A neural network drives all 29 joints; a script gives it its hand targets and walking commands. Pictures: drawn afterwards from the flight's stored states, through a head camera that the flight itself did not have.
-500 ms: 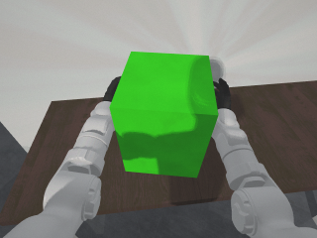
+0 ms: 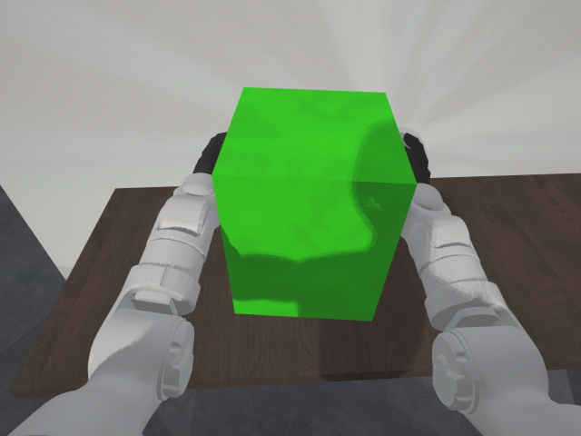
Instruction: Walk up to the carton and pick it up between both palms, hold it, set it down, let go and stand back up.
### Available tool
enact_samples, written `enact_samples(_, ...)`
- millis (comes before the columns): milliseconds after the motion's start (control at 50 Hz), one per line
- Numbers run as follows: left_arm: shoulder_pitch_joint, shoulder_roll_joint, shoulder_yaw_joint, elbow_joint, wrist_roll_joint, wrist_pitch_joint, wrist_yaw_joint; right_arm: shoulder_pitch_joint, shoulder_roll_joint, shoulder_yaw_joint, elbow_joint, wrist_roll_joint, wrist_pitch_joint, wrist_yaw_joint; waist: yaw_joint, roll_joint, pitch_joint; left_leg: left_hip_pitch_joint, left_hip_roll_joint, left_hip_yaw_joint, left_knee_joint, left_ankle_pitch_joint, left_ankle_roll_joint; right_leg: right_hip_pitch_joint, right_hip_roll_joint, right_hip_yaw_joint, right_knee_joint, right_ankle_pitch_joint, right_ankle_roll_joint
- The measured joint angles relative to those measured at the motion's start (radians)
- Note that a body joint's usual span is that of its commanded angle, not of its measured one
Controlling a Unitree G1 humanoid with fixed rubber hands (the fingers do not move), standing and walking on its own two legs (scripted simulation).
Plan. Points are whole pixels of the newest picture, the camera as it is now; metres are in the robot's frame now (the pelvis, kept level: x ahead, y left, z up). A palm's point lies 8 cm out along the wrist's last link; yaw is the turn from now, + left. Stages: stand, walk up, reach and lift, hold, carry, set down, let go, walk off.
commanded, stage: reach and lift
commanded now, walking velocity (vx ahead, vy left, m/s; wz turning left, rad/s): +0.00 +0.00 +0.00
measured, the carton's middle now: (308, 205) +0.39 -0.03 +0.15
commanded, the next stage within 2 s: hold in 1.02 s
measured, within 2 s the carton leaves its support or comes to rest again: neither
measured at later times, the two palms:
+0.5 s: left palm (202, 176) +0.41 +0.12 +0.20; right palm (411, 178) +0.39 -0.17 +0.19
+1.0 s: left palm (196, 171) +0.40 +0.12 +0.21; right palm (409, 167) +0.40 -0.17 +0.21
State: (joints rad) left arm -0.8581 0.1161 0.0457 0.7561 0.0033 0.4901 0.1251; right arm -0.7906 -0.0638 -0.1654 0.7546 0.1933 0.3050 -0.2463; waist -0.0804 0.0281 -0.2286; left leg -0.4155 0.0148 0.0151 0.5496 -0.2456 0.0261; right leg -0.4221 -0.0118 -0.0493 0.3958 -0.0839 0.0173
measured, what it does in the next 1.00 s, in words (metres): stands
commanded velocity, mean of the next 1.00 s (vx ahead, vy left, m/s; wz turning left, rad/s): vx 0.00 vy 0.00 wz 0.00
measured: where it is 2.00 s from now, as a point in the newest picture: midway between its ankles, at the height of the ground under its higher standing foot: outside the picture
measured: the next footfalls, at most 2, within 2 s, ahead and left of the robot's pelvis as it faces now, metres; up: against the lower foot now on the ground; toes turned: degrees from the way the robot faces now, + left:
none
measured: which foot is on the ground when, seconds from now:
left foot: down 0.00-1.00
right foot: down 0.00-1.00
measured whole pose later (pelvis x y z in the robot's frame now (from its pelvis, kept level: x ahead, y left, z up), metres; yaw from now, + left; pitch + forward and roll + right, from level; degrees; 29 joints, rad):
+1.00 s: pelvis +0.00 +0.00 +0.00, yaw +0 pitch +5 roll -1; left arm -0.86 0.10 0.11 0.57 0.04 0.72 0.15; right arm -0.89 -0.13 -0.08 0.74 0.26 0.45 -0.24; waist -0.06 0.03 -0.21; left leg -0.38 0.01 0.01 0.53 -0.24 0.02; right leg -0.39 -0.01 -0.05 0.39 -0.09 0.01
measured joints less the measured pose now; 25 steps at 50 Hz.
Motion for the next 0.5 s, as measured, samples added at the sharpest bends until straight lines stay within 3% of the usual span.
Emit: enact_samples(500, 0.000, -0.017, 0.035, -0.117, 0.037, 0.142, 0.015, -0.044, -0.041, 0.051, 0.000, 0.038, 0.074, 0.011, 0.017, -0.001, 0.016, 0.033, 0.000, -0.001, -0.021, 0.008, -0.002, 0.025, 0.001, 0.000, -0.005, -0.002, -0.005)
